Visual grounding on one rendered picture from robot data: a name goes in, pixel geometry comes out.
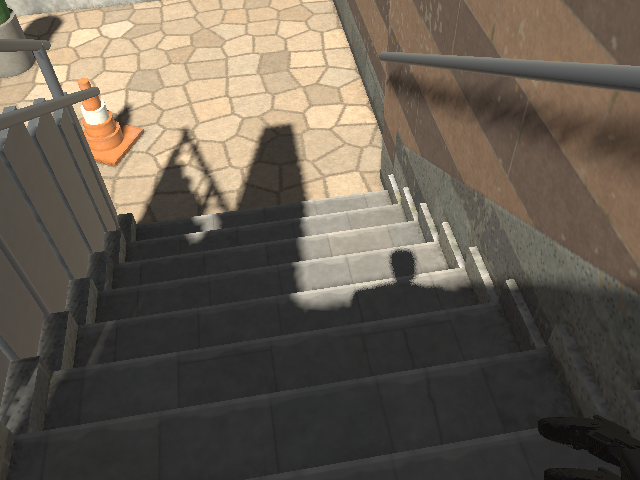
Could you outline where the robot right hand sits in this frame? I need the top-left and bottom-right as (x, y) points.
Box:
(538, 415), (640, 480)

